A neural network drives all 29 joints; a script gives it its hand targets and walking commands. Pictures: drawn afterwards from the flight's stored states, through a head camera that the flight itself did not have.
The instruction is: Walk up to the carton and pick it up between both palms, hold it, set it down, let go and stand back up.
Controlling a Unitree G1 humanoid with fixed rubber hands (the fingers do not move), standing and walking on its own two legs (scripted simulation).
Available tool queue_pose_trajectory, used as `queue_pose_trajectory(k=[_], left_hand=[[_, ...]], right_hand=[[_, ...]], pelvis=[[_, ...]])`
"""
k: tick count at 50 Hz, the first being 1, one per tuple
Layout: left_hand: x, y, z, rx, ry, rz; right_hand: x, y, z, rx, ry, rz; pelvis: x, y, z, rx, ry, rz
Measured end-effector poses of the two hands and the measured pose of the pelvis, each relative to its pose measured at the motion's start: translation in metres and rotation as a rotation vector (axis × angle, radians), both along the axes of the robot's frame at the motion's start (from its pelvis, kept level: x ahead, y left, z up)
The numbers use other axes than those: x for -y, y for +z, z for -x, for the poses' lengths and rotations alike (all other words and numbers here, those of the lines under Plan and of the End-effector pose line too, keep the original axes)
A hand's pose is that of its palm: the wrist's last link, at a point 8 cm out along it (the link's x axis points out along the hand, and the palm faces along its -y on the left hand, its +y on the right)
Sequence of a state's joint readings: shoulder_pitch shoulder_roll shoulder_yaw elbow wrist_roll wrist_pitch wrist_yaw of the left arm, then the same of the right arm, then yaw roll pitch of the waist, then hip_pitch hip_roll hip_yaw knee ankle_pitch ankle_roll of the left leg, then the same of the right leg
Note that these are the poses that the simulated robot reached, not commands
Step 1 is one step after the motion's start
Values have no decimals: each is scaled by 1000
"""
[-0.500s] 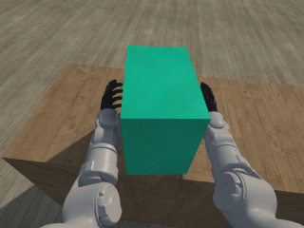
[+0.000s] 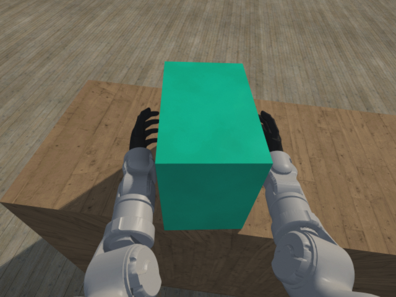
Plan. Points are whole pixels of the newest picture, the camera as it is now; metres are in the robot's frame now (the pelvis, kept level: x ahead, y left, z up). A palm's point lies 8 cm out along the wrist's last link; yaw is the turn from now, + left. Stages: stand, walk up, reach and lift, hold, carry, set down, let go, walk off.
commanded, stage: set down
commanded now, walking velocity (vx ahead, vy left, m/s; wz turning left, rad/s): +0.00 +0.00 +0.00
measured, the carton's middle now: (203, 146) +0.44 +0.06 +0.05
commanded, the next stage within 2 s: none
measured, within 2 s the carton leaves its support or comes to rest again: neither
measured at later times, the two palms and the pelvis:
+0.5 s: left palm (140, 147) +0.38 +0.19 +0.09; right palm (271, 150) +0.42 -0.08 +0.09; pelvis +0.00 +0.00 +0.00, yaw +0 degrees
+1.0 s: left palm (142, 147) +0.40 +0.19 +0.07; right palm (268, 153) +0.43 -0.09 +0.07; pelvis -0.02 +0.01 -0.01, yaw -2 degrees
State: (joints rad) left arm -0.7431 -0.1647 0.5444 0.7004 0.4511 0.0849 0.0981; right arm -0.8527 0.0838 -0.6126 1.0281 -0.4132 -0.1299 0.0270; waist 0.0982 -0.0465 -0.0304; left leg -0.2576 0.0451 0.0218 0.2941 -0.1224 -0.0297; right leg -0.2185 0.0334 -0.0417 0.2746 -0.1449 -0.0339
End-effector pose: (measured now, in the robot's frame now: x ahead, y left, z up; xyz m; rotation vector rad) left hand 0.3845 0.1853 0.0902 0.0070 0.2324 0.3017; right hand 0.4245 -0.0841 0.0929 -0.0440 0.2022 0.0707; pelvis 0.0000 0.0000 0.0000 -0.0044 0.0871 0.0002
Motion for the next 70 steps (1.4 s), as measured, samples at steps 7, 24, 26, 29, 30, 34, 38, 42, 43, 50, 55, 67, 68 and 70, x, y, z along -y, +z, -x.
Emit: queue_pose_trajectory(k=[7, 24, 26, 29, 30, 34, 38, 42, 43, 50, 55, 67, 68, 70], left_hand=[[0, -1, 1, 1, -2, -1], [0, -1, 1, 1, -3, 7], [0, -1, 1, 1, -3, 7], [0, -1, 1, 1, -4, 6], [0, -1, 1, 0, -4, 6], [0, -1, 1, -1, -4, 3], [0, -2, 0, -7, -1, 1], [0, -5, -1, -24, 0, -6], [0, -6, -2, -27, 4, -7], [-2, -17, -11, -72, -13, -17], [-3, -28, -16, -98, -14, -5], [-11, -14, -19, -40, 20, 25], [-12, -8, -20, -31, 22, 26], [-13, 4, -22, -15, 21, 29]], right_hand=[[0, -1, 1, 2, 1, -5], [1, -1, 2, 3, 5, -1], [1, -1, 2, 3, 5, 0], [1, -1, 2, 3, 6, 0], [1, -1, 2, 3, 6, 0], [1, -1, 2, 3, 7, -1], [1, -1, 2, 2, 7, -1], [2, -3, 2, -9, 6, 1], [2, -5, 1, -21, 6, 2], [1, -24, -7, -130, 0, 13], [0, -29, -22, -142, -4, -1], [40, 2, -47, -61, -42, -19], [45, 6, -47, -55, -44, -21], [54, 16, -48, -48, -47, -23]], pelvis=[[-1, 0, 0, 3, -2, -1], [-5, 0, -2, 13, -7, -1], [-5, 0, -3, 14, -8, -1], [-5, 0, -3, 16, -9, -1], [-5, 0, -3, 17, -9, 0], [-6, 0, -2, 19, -11, 0], [-6, 0, -1, 18, -15, 0], [-7, -1, 2, 8, -19, 1], [-7, -1, 3, 1, -21, 3], [-10, -6, 15, -87, -31, 13], [-13, -12, 18, -167, -32, 21], [-4, -15, 13, -204, -28, 27], [-2, -15, 13, -200, -28, 26], [0, -14, 14, -188, -29, 21]])
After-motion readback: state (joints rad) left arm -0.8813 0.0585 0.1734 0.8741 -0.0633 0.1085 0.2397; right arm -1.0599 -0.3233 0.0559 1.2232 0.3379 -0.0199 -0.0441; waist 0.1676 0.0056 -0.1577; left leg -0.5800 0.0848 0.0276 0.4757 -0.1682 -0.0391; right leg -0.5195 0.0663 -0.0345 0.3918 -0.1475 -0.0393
